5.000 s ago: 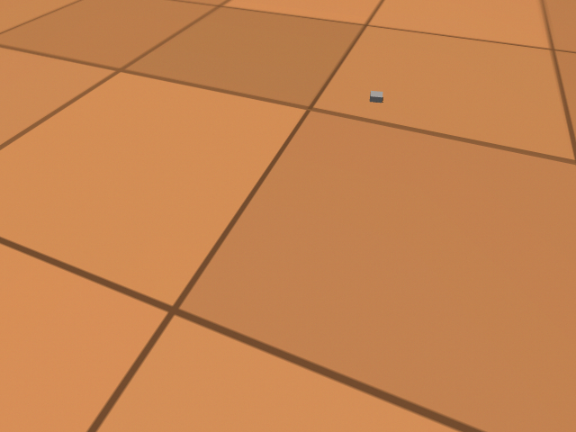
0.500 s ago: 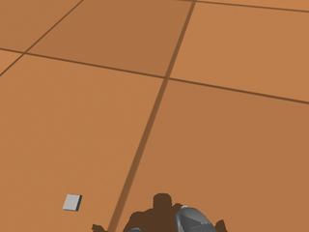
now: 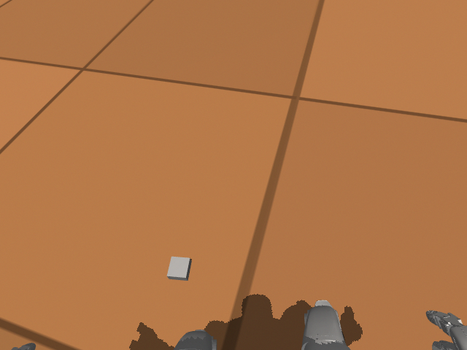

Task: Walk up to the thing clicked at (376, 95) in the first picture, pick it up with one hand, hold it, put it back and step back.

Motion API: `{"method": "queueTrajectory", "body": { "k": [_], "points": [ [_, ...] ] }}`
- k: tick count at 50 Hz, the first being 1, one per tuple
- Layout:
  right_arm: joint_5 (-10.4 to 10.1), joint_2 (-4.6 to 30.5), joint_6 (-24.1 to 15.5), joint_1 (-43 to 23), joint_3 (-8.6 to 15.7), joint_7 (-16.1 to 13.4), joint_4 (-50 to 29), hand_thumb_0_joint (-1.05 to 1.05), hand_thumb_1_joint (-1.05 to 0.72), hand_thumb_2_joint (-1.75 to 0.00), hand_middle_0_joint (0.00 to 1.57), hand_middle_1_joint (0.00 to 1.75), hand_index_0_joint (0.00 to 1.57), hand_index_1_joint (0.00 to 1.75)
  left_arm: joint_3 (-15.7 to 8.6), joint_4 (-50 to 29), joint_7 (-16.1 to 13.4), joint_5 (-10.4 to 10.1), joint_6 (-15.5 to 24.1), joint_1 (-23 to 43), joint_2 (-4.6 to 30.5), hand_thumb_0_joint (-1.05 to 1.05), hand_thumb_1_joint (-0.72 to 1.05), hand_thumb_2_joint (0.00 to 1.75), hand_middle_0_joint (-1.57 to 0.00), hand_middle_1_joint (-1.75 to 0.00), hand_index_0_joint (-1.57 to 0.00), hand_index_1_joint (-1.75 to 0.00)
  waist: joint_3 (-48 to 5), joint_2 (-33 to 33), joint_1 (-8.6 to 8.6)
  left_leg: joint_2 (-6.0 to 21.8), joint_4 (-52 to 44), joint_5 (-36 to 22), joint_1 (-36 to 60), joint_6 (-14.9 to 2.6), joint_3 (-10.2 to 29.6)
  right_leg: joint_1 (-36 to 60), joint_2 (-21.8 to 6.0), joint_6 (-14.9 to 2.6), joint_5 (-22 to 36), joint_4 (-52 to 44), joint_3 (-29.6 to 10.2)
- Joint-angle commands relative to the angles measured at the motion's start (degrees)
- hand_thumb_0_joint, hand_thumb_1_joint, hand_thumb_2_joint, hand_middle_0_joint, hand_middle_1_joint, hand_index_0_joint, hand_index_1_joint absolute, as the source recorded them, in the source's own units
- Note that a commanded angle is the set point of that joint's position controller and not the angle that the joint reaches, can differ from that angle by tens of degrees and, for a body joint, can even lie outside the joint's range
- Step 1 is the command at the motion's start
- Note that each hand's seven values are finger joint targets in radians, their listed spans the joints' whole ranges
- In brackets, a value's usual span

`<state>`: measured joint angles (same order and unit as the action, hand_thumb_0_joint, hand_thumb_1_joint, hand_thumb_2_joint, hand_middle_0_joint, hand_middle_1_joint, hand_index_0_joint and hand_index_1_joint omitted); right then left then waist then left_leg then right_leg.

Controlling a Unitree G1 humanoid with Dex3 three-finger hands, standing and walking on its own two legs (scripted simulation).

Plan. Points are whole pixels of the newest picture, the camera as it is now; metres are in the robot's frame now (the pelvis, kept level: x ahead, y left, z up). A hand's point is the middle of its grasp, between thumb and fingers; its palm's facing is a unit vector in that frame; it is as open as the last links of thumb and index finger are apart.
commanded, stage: walk up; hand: left
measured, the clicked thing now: (179, 268) +0.48 +0.30 -0.68
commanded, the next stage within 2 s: none
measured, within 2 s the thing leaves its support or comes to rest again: neither
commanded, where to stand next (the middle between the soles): +0.08 +0.09 m, yaw -5 degrees
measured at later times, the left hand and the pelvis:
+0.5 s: hand out of the picture +0.01 +0.39 -0.10, palm faces -0.10 -0.93 -0.37, open 7.4 cm; pelvis -0.05 +0.14 +0.05, yaw -5 degrees
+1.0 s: hand out of the picture +0.04 +0.39 -0.10, palm faces -0.18 -0.91 -0.36, open 7.4 cm; pelvis -0.03 +0.13 +0.06, yaw -9 degrees
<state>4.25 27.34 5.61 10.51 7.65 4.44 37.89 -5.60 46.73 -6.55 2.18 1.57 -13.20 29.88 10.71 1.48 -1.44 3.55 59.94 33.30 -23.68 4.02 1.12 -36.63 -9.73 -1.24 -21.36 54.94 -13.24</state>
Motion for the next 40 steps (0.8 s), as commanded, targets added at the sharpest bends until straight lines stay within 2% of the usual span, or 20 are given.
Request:
{"method": "queueTrajectory", "body": {
  "k": [1, 3, 4, 6, 10, 12, 13, 14, 15, 16, 17, 20, 23, 24, 25, 26, 27, 31, 35, 40],
  "points": [
    [-0.98, 19.1, -1.08, -0.98, 4.37, -2.09, -4.13, 0.0, -0.9, -0.9, 0.2, 0.3, 0.2, 0.3, -2.53, -3.69, -2.53, -1.01, 1.89, 5.39, 10.48, 0.0, 0.9, 0.9, -0.2, -0.3, -0.2, -0.3, -3.44, 17.86, 6.6, 19.31, -40.04, -6.16, -13.97, -23.65, 35.42, -2.74, 11.01, -1.39, -12.91, 25.11, 10.74],
    [0.27, 11.77, -0.99, -6.2, 2.32, -2.95, -5.4, 0.0, -0.9, -0.9, 0.2, 0.3, 0.2, 0.3, -3.29, 0.93, -1.39, -3.7, 1.42, -3.38, 9.74, 0.0, 0.9, 0.9, -0.2, -0.3, -0.2, -0.3, -1.19, 10.0, 2.6, 9.16, -31.67, -13.71, -10.53, -16.66, 16.07, -1.82, 12.09, -1.24, -7.0, 23.54, 9.66],
    [0.02, 10.9, -1.18, -6.33, 1.94, -3.13, -4.88, 0.0, -0.9, -0.9, 0.2, 0.3, 0.2, 0.3, -3.35, 2.23, -1.12, -4.05, 1.13, -7.16, 9.32, 0.0, 0.9, 0.9, -0.2, -0.3, -0.2, -0.3, -2.97, 10.46, 0.91, 7.68, -29.28, -19.41, -5.34, -14.39, 13.34, -1.37, 12.87, -1.49, -5.87, 22.84, 10.9],
    [-0.4, 11.03, -1.7, -2.8, 1.82, -2.83, -3.41, 0.0, -0.9, -0.9, 0.2, 0.3, 0.2, 0.3, -2.78, 2.88, -0.49, -3.84, 1.28, -7.82, 7.23, 0.0, 0.9, 0.9, -0.2, -0.3, -0.2, -0.3, -7.52, 15.88, 2.29, 7.4, -26.28, -23.17, 4.03, -15.68, 14.45, 1.56, 10.79, -0.83, -7.38, 13.44, 15.1],
    [-1.86, 10.04, -3.14, 4.19, 1.08, -3.3, -0.37, 0.0, -0.9, -0.9, 0.2, 0.3, 0.2, 0.3, -1.64, 0.81, 2.31, -0.7, 2.02, -4.38, 5.14, 0.0, 0.9, 0.9, -0.2, -0.3, -0.2, -0.3, -13.09, 8.51, 3.67, 13.03, -29.69, -5.58, 9.44, -18.57, 21.51, 9.7, 10.36, -1.22, -12.81, -5.17, 13.35],
    [-3.14, 9.06, -3.92, 4.41, -0.18, -3.98, 1.07, 0.0, -0.9, -0.9, 0.2, 0.3, 0.2, 0.3, -1.45, 1.89, 3.43, 0.27, 2.24, -4.89, 4.27, 0.0, 0.9, 0.9, -0.2, -0.3, -0.2, -0.3, -13.57, 0.94, 1.67, 12.13, -28.85, -5.54, 4.45, -16.26, 19.73, 21.64, 10.93, -2.78, -6.85, -20.56, 12.35],
    [-3.51, 7.84, -4.38, 4.7, -1.07, -4.18, 1.46, 0.0, -0.9, -0.9, 0.2, 0.3, 0.2, 0.3, -1.9, 2.18, 3.56, 0.7, 2.46, -5.98, 5.47, 0.0, 0.9, 0.9, -0.2, -0.3, -0.2, -0.3, -13.33, -1.6, 0.42, 10.19, -26.79, -6.31, -1.27, -12.86, 15.89, 29.82, 9.91, -4.54, -4.6, -26.46, 9.67],
    [-3.74, 5.57, -5.07, 4.68, -1.99, -4.33, 1.64, 0.0, -0.9, -0.9, 0.2, 0.3, 0.2, 0.3, -2.85, 2.23, 3.6, 1.16, 2.74, -8.26, 7.93, 0.0, 0.9, 0.9, -0.2, -0.3, -0.2, -0.3, -13.8, -9.21, -1.14, 5.97, -19.35, -3.52, -9.92, -8.98, 11.81, 36.43, 3.6, -7.81, -10.77, -29.52, -4.53],
    [-3.48, 3.97, -5.75, 4.9, -2.7, -4.38, 2.31, 0.0, -0.9, -0.9, 0.2, 0.3, 0.2, 0.3, -3.11, 1.05, 3.82, 0.97, 2.95, -5.89, 9.96, 0.0, 0.9, 0.9, -0.2, -0.3, -0.2, -0.3, -9.96, -14.2, -0.61, -0.65, -11.21, -2.54, -18.81, -5.25, 1.89, 37.7, -6.16, -12.46, -14.47, -33.2, -18.62],
    [-2.69, 7.68, -5.89, -0.11, -1.64, -5.08, 2.6, 0.0, -0.9, -0.9, 0.2, 0.3, 0.2, 0.3, -3.15, 0.3, 4.1, 0.67, 2.76, -2.81, 11.32, 0.0, 0.9, 0.9, -0.2, -0.3, -0.2, -0.3, -6.37, -11.18, -2.42, -0.32, -8.28, -0.04, -16.55, -5.57, 1.57, 27.34, -11.3, -17.97, -16.97, -34.41, -23.52],
    [-2.74, 9.16, -6.5, 0.31, -0.96, -4.97, 3.69, 0.0, -0.9, -0.9, 0.2, 0.3, 0.2, 0.3, -2.61, -0.05, 4.39, 0.57, 2.82, -0.71, 10.12, 0.0, 0.9, 0.9, -0.2, -0.3, -0.2, -0.3, -4.09, -9.37, -0.85, 1.17, -7.25, -1.62, -9.75, -6.22, 3.2, 20.59, -11.12, -17.42, -13.46, -33.59, -21.58],
    [-3.38, 6.8, -8.11, 2.09, -1.57, -4.23, 6.74, 0.0, -0.9, -0.9, 0.2, 0.3, 0.2, 0.3, -0.95, 0.66, 4.92, -0.5, 2.92, -1.31, 6.01, 0.0, 0.9, 0.9, -0.2, -0.3, -0.2, -0.3, -5.22, -5.7, 1.42, -1.68, -17.15, -10.37, -2.8, -6.37, -0.94, 21.39, -2.38, -10.69, 1.57, -29.77, -5.13],
    [-3.45, 7.12, -9.42, 10.54, -0.99, -4.84, 11.22, 0.0, -0.9, -0.9, 0.2, 0.3, 0.2, 0.3, -0.3, -0.63, 6.45, -0.64, 1.06, 3.92, 4.6, 0.0, 0.9, 0.9, -0.2, -0.3, -0.2, -0.3, -7.75, -5.31, 5.16, -3.81, -26.74, -18.45, 17.74, -6.66, -2.6, 7.06, 4.01, -6.83, -0.51, -22.11, 4.55],
    [-3.16, 9.3, -9.94, 13.65, -0.28, -5.56, 11.96, 0.0, -0.9, -0.9, 0.2, 0.3, 0.2, 0.3, 0.22, -1.41, 6.7, -0.5, 0.37, 4.05, 2.27, 0.0, 0.9, 0.9, -0.2, -0.3, -0.2, -0.3, -8.73, 0.23, 6.61, 2.05, -32.86, -12.18, 22.44, -8.42, 7.87, 1.64, 7.6, -5.03, 0.77, -11.51, 9.09],
    [-2.25, 13.63, -10.53, 14.8, 0.52, -6.17, 11.38, 0.0, -0.9, -0.9, 0.2, 0.3, 0.2, 0.3, 0.67, -1.46, 6.76, -0.9, -0.4, 0.85, -0.34, 0.0, 0.9, 0.9, -0.2, -0.3, -0.2, -0.3, -9.83, 9.53, 5.77, 16.21, -44.56, 6.65, 21.01, -13.98, 32.97, -3.64, 11.98, -1.45, -7.86, 0.63, 10.11],
    [-2.99, 15.98, -10.35, 11.43, 1.5, -6.23, 10.64, 0.0, -0.9, -0.9, 0.2, 0.3, 0.2, 0.3, -1.25, 0.05, 6.4, 0.07, -1.39, -0.75, 6.48, 0.0, 0.9, 0.9, -0.2, -0.3, -0.2, -0.3, -6.52, 3.83, 4.7, 20.92, -47.81, 15.86, 14.81, -17.68, 38.17, -2.68, 9.57, -1.07, -11.01, 6.41, 6.32],
    [-2.89, 15.25, -10.41, 8.46, 1.25, -6.46, 10.18, 0.0, -0.9, -0.9, 0.2, 0.3, 0.2, 0.3, -1.43, 1.07, 6.6, 0.18, -1.75, -1.77, 7.26, 0.0, 0.9, 0.9, -0.2, -0.3, -0.2, -0.3, -3.09, 1.65, 3.07, 20.9, -48.34, 16.69, 10.86, -17.78, 37.55, -2.26, 8.15, -1.24, -9.54, 8.21, 5.19],
    [-3.17, 11.86, -11.66, 7.21, -0.18, -6.95, 11.46, 0.0, -0.9, -0.9, 0.2, 0.3, 0.2, 0.3, -1.72, 4.43, 8.12, -0.75, -2.62, -4.5, 5.03, 0.0, 0.9, 0.9, -0.2, -0.3, -0.2, -0.3, -2.48, 2.48, 1.07, 12.1, -48.49, 3.67, 6.13, -7.45, 19.36, 3.33, 7.8, -0.56, -0.55, 4.97, 3.46],
    [-2.86, 10.0, -11.74, 3.21, -1.13, -6.69, 11.26, 0.0, -0.9, -0.9, 0.2, 0.3, 0.2, 0.3, -1.18, 6.4, 8.73, -1.07, -3.23, -5.09, 3.48, 0.0, 0.9, 0.9, -0.2, -0.3, -0.2, -0.3, -5.41, 7.23, 0.66, 9.49, -47.54, 0.12, 6.18, -8.95, 10.53, 7.4, 7.98, 0.87, 3.84, 0.11, 5.77],
    [-2.44, 10.58, -10.58, 2.15, -1.41, -5.62, 11.83, 0.0, -0.9, -0.9, 0.2, 0.3, 0.2, 0.3, -0.42, 7.56, 8.39, -1.55, -2.91, -0.38, 3.44, 0.0, 0.9, 0.9, -0.2, -0.3, -0.2, -0.3, -4.96, 9.47, 2.09, 8.67, -47.19, 0.62, 3.25, -9.94, 6.78, 13.49, 7.46, 1.56, 3.35, -8.66, 9.5]
  ]
}}
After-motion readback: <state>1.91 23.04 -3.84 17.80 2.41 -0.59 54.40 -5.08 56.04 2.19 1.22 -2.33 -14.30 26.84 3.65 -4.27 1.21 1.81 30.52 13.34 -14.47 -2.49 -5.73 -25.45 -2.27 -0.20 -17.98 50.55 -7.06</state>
